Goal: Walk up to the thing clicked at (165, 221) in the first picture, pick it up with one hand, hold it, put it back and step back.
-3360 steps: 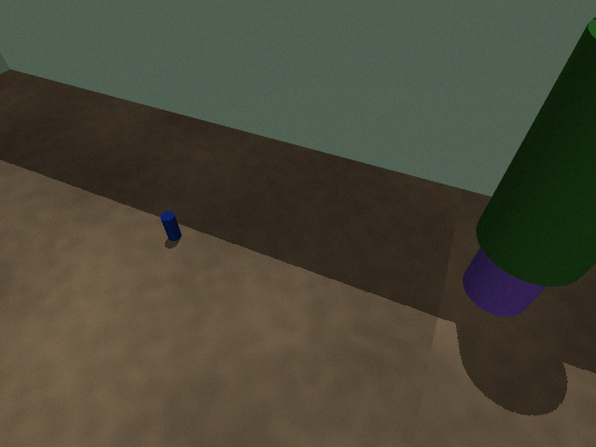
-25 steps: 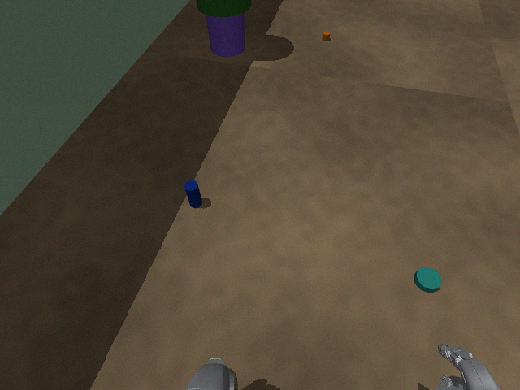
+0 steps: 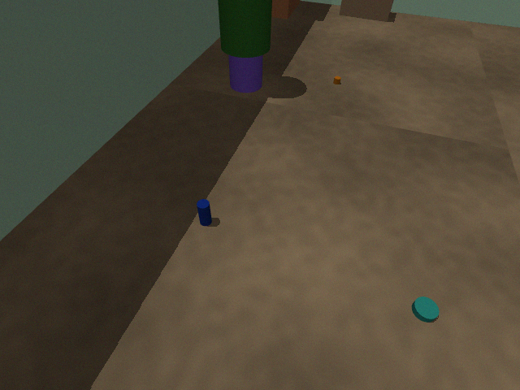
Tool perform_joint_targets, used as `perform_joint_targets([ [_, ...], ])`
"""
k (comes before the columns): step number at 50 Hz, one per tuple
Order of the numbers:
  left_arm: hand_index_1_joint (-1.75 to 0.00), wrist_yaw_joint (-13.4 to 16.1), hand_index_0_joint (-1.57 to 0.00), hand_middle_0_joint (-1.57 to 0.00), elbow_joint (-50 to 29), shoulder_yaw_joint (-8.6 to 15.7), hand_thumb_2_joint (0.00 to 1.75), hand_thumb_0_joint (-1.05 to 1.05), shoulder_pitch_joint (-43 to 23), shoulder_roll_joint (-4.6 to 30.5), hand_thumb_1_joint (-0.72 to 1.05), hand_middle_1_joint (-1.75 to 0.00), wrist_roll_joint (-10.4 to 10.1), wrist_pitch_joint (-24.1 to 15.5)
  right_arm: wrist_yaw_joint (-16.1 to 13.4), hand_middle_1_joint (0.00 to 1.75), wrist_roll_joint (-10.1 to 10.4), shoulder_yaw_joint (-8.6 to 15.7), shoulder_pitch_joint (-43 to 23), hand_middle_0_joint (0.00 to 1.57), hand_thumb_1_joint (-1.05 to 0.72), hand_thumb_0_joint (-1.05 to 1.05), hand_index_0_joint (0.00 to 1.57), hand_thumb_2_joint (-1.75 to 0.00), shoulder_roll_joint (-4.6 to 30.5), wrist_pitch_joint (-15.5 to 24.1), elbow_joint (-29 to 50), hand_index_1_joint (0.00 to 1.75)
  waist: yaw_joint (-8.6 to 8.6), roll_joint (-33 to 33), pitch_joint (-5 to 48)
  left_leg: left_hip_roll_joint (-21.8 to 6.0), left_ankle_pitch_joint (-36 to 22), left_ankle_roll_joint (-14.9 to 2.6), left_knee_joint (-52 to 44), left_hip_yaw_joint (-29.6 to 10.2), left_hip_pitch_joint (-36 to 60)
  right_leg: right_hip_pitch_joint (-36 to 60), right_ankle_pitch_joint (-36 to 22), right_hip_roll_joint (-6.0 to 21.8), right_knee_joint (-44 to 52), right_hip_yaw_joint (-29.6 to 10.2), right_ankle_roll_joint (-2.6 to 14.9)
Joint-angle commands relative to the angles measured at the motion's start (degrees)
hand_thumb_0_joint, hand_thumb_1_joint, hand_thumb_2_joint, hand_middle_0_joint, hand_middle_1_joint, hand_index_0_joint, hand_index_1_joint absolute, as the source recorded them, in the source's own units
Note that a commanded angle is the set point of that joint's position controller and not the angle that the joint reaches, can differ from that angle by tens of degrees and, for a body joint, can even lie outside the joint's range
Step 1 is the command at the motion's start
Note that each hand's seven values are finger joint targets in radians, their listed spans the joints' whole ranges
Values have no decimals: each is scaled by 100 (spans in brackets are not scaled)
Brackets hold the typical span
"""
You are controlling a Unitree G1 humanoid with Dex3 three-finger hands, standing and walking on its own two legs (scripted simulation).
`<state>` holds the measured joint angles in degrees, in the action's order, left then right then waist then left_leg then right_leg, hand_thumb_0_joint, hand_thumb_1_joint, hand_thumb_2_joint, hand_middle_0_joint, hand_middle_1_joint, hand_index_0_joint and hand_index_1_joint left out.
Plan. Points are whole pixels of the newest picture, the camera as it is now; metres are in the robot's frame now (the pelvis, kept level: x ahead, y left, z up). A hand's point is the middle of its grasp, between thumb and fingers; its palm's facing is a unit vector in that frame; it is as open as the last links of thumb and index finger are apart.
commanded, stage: step back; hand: left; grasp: from above
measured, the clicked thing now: (204, 212) +1.04 +0.23 -0.70
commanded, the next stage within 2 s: stand in 0.62 s
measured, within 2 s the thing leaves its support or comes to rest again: neither
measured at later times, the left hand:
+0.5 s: hand out of the picture +0.12 +0.28 -0.16, palm faces +0.03 -0.94 -0.35, open 7.4 cm
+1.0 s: hand out of the picture +0.15 +0.27 -0.14, palm faces -0.03 -0.94 -0.33, open 7.4 cm
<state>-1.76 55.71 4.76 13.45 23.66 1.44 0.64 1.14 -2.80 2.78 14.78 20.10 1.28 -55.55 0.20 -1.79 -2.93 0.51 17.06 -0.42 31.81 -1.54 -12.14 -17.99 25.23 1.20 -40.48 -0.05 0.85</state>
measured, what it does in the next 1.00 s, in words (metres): steps on the spot: left foot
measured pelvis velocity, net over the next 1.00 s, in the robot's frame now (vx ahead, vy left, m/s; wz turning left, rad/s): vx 0.06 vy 0.02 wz -0.01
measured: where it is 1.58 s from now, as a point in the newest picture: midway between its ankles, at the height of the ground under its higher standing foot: outside the picture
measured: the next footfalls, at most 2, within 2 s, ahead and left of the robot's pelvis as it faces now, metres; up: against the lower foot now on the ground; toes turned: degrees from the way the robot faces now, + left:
left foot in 0.30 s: +0.13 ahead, +0.13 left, +0.00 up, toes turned +1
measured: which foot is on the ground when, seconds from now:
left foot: down 0.00-0.06, up 0.08-0.28, down 0.30-1.00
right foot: down 0.00-1.00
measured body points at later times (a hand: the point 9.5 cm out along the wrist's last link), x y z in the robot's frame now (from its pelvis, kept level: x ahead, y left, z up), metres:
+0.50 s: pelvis +0.05 +0.01 +0.00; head +0.07 +0.02 +0.45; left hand +0.12 +0.33 -0.13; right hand +0.16 -0.28 -0.12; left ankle +0.09 +0.13 -0.73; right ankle +0.04 -0.12 -0.73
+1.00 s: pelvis +0.06 +0.02 +0.02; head +0.06 +0.02 +0.47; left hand +0.15 +0.31 -0.12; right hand +0.14 -0.29 -0.11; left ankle +0.09 +0.13 -0.73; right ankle +0.04 -0.12 -0.73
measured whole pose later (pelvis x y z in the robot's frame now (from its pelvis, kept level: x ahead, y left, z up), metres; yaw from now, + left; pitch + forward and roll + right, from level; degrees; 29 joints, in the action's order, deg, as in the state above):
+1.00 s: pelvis +0.06 +0.02 +0.02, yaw -1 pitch -3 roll +0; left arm -0.2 64.8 0.2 4.9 20.3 0.5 -1.0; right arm 0.8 -0.6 0.9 4.0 19.6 0.7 -66.0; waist 0.2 -0.7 -3.2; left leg -0.8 7.7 -0.1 19.3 1.9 -8.7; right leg -3.4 12.1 1.2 -18.4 -0.4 -1.4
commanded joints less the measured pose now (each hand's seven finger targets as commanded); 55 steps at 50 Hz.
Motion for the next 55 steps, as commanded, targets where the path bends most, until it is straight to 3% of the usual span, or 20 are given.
perform_joint_targets([
  [1,-30,118,-20,-20,-195,272,90,0,254,886,90,-30,75,-302,-86,30,85,327,-547,20,-90,0,20,-90,1336,-15,514,30,-335,673,-29,-767,1790,-511,-450,-807,-1482,1547,-619,-276,1474,186,62],
  [2,-30,178,-20,-20,-169,356,90,0,441,1170,90,-30,132,-348,-102,30,128,214,-470,20,-90,0,20,-90,985,-25,594,30,-413,-238,2,-308,1630,-264,658,-466,-2106,1853,293,408,2052,-1178,264],
  [3,-30,198,-20,-20,-209,440,90,0,492,1698,90,-30,150,-380,-144,30,125,190,-669,20,-90,0,20,-90,892,-21,680,30,-544,-1088,-108,378,1745,-101,1850,-218,-2558,1389,1862,1712,3015,-3219,852],
  [4,-30,194,-20,-20,-422,475,90,0,13,1817,90,-30,129,-402,-193,30,87,310,-562,20,-90,0,20,-90,1301,-12,581,30,-388,-521,-479,-18,1611,-23,2327,-666,-2276,661,1959,2279,3024,-3593,1336],
  [6,-30,218,-20,-20,-475,377,90,0,-214,1429,90,-30,46,-462,-164,30,152,329,-288,20,-90,0,20,-90,1359,54,375,30,-198,-5,-536,-190,1032,-47,2317,-738,-2206,741,768,1824,2707,-2639,1202],
  [9,-30,209,-20,-20,-455,285,90,0,-365,1275,90,-30,38,-507,-113,30,129,256,-74,20,-90,0,20,-90,1137,84,221,30,-133,-412,-18,-253,788,48,1533,-414,-1294,629,-1331,1388,2177,-1380,920],
  [12,-30,221,-20,-20,-457,175,90,0,-473,1201,90,-30,-32,-452,-122,30,125,224,-250,20,-90,0,20,-90,985,79,199,30,-109,-685,201,-163,347,54,461,155,-541,552,-3105,1174,1592,-755,771],
  [14,-30,238,-20,-20,-495,95,90,0,-614,1148,90,-30,-84,-365,-158,30,122,252,-203,20,-90,0,20,-90,964,85,73,30,51,-504,326,-74,-736,-17,-420,299,201,265,-3455,1023,1080,-524,568],
  [15,-30,244,-20,-20,-512,20,90,0,-573,986,90,-30,-102,-342,-188,30,112,282,-187,20,-90,0,20,-90,1076,101,45,30,58,-168,443,-286,-1453,-103,-590,-18,540,152,-3320,855,792,-414,352],
  [16,-30,243,-20,-20,-508,-53,90,0,-437,791,90,-30,-152,-307,-219,30,84,299,-329,20,-90,0,20,-90,1294,125,88,30,-47,425,636,-958,-2035,-300,-678,-797,661,-27,-2568,501,563,-242,144],
  [17,-30,254,-20,-20,-405,-51,90,0,-321,802,90,-30,-226,-236,-210,30,140,296,-776,20,-90,0,20,-90,1572,120,218,30,-208,823,653,-1524,-1384,-788,-917,-1480,-45,276,-878,34,300,-31,17],
  [18,-30,279,-20,-20,-259,-12,90,0,-383,885,90,-30,-198,-197,-194,30,150,307,-920,20,-90,0,20,-90,1646,93,181,30,-179,838,508,-1659,-1016,-976,-1004,-1540,-475,679,-227,8,411,-14,45],
  [23,-30,249,-20,-20,85,-43,90,0,-383,979,90,-30,-116,-292,-186,30,187,124,-1322,20,-90,0,20,-90,1229,60,-15,30,-192,794,502,-971,-1072,-296,-788,-681,-331,949,-1636,336,1321,-401,133],
  [26,-30,264,-20,-20,150,-48,90,0,-594,1017,90,-30,-119,-332,-181,30,205,101,-1378,20,-90,0,20,-90,1185,65,-152,30,-98,476,716,-851,-1774,-224,-592,-374,237,900,-2451,499,1523,-504,130],
  [30,-30,282,-20,-20,287,-60,90,0,-729,972,90,-30,-117,-317,-177,30,219,96,-1561,20,-90,0,20,-90,1126,48,-297,30,-98,298,699,-881,-1958,-217,-678,-247,429,970,-2674,513,1710,-483,76],
  [32,-30,234,-20,-20,363,-219,90,0,-853,769,90,-30,-132,-331,-139,30,257,61,-1351,20,-90,0,20,-90,1181,88,-407,30,22,291,866,-876,-2343,-168,-865,-329,775,1125,-2866,568,1882,-485,26],
  [34,-30,232,-20,-20,425,-227,90,0,-959,835,90,-30,-122,-315,-127,30,257,42,-1462,20,-90,0,20,-90,1126,81,-443,30,16,206,586,-858,-1997,-124,-1088,-353,734,1017,-2398,545,2099,-472,-14],
  [38,-30,231,-20,-20,484,-230,90,0,-1044,884,90,-30,-115,-325,-107,30,241,14,-1534,20,-90,0,20,-90,1090,94,-508,30,-6,186,632,-867,-2159,-89,-1247,-303,881,1158,-2539,615,2273,-467,-35],
  [41,-30,231,-20,-20,536,-237,90,0,-1077,866,90,-30,-106,-314,-106,30,243,26,-1583,20,-90,0,20,-90,1132,80,-556,30,-30,209,453,-833,-1555,-64,-1441,-297,700,1158,-2018,630,2477,-504,-45],
  [55,-30,204,-20,-20,609,-248,90,0,-1050,883,90,-30,-96,-277,-105,30,229,11,-1394,20,-90,0,20,-90,1171,92,-721,30,-7,217,356,-832,-1120,-18,-1719,-341,561,1109,-1581,613,2555,-461,-7],
])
